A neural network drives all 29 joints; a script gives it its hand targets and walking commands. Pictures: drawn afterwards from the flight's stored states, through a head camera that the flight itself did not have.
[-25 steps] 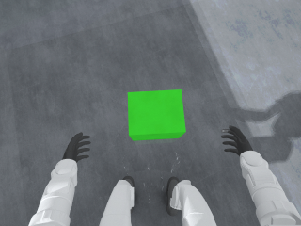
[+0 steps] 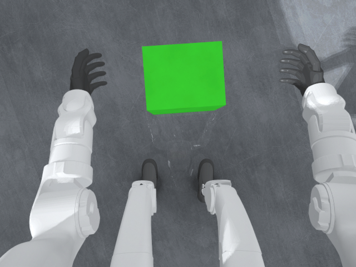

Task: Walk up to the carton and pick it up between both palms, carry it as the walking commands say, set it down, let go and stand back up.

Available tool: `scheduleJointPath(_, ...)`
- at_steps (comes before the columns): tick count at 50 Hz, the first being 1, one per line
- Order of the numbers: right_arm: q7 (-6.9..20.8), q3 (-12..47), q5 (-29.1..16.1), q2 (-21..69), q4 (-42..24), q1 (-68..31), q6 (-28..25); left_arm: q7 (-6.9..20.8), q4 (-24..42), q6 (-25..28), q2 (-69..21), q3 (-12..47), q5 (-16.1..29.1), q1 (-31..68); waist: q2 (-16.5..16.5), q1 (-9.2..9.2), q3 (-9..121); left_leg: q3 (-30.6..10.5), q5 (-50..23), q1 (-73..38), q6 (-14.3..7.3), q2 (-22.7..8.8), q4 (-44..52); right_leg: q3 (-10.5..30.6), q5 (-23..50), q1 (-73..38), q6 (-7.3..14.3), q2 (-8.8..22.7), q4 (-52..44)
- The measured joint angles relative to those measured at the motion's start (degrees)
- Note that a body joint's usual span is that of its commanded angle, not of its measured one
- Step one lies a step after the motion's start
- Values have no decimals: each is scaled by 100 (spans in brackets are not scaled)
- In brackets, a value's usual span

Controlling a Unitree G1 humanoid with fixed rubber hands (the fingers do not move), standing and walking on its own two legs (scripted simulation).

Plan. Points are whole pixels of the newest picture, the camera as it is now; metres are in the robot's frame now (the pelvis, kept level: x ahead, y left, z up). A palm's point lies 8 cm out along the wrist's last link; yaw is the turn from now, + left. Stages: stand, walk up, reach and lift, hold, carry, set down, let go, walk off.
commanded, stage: reach and lift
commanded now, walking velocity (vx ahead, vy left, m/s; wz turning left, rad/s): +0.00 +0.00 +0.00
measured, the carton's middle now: (183, 82) +0.55 -0.01 -0.58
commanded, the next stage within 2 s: none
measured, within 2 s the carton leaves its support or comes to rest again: neither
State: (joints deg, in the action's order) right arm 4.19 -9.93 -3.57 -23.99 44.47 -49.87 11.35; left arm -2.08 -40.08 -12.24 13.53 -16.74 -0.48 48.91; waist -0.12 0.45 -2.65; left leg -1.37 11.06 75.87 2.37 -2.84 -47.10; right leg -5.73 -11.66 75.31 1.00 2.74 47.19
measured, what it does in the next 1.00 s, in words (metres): lowers itself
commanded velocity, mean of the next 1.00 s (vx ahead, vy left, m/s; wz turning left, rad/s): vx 0.00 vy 0.00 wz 0.00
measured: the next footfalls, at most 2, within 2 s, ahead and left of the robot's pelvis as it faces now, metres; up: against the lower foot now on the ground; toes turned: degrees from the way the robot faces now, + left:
none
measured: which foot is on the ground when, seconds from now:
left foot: down 0.00-1.00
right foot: down 0.00-1.00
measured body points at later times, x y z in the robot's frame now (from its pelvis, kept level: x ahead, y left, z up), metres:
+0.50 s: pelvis +0.00 +0.00 -0.01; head +0.39 +0.00 +0.22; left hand +0.55 +0.21 -0.19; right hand +0.57 -0.25 -0.17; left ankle +0.07 +0.15 -0.66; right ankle +0.07 -0.11 -0.66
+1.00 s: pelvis -0.05 +0.01 -0.15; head +0.34 -0.01 +0.05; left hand +0.55 +0.20 -0.32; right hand +0.56 -0.25 -0.29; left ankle +0.07 +0.15 -0.66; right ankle +0.07 -0.11 -0.66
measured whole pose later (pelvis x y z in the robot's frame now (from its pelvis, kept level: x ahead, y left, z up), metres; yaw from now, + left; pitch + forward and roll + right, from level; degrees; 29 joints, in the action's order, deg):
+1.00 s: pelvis -0.05 +0.01 -0.15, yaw -1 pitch +36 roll +1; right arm 1.0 -14.1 -7.2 -33.4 52.7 -95.2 18.8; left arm -6.5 -46.2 -18.8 23.1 -18.8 5.6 89.6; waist -0.1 -0.3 -30.0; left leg -1.0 24.3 101.0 2.4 -2.8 -89.8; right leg -1.9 -24.1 101.9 1.3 3.4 90.3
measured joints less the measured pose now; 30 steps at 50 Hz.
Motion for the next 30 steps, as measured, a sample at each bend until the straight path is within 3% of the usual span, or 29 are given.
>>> scheduleJointPath(12,53,-332,0,-49,42,-1211,-2,1,-113,1,174,-387,0,1100,0,0,-95,37,98,662,0,0,-185,57,-97,698,7,3,220)
scheduleJointPath(24,59,-579,0,-387,42,-2564,89,2,-109,-28,462,-518,0,2324,0,0,-1178,38,73,649,0,1,-262,69,-72,682,9,3,285)
scheduleJointPath(30,41,-589,1,-522,42,-3149,154,-20,-108,-92,603,-525,0,2912,0,0,-2069,38,223,647,0,0,-767,126,-203,682,11,5,761)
